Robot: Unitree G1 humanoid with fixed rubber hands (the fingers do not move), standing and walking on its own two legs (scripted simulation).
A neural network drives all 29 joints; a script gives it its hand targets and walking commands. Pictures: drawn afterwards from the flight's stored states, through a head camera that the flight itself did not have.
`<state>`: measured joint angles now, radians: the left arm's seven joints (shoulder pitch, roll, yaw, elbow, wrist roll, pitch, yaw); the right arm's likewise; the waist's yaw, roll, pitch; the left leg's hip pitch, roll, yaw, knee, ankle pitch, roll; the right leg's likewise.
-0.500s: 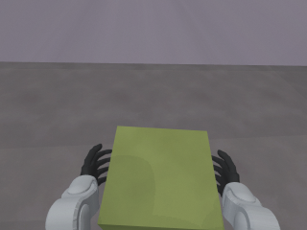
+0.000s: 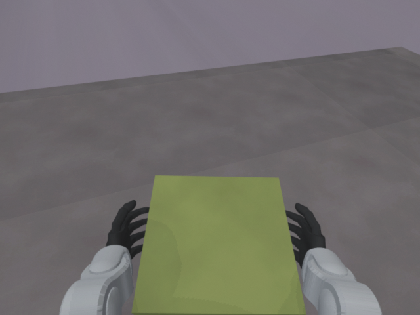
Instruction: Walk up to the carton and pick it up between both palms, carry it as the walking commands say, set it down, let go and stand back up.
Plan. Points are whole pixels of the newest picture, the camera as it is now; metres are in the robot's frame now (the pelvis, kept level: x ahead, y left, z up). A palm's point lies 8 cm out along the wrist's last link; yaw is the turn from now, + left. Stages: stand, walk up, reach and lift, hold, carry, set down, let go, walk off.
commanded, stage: carry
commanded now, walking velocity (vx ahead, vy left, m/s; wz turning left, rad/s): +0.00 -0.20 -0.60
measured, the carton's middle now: (214, 260) +0.25 +0.01 +0.02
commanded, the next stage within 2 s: none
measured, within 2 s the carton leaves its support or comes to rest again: neither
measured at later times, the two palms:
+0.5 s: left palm (289, 273) +0.21 -0.11 +0.08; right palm out of the picture +0.09 -0.39 +0.07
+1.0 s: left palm out of the picture +0.12 -0.28 +0.12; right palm out of the picture -0.06 -0.52 +0.13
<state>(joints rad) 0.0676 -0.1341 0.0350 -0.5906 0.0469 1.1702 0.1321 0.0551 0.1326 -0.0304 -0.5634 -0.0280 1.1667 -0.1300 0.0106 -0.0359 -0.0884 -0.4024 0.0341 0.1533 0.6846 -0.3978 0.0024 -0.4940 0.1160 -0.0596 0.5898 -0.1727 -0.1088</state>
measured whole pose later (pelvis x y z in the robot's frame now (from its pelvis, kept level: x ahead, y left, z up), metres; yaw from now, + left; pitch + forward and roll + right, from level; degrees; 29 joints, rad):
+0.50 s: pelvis -0.07 -0.16 +0.00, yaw -19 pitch +3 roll -1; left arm 0.01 -0.13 0.03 -0.52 0.04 1.19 0.14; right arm 0.02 0.13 -0.07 -0.55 -0.04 1.21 -0.13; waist -0.03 0.05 -0.02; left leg -0.58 0.23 0.11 1.15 -0.57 -0.12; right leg -0.48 -0.02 -0.09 0.66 -0.23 -0.03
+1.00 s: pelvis -0.16 -0.26 +0.02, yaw -38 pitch +3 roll -4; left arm -0.03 -0.13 0.04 -0.60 0.05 1.24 0.13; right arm 0.02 0.13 -0.05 -0.59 -0.05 1.19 -0.12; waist 0.02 0.01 -0.06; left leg -0.31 0.33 0.27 0.56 -0.25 -0.09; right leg -0.50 -0.08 -0.09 0.82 -0.37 0.05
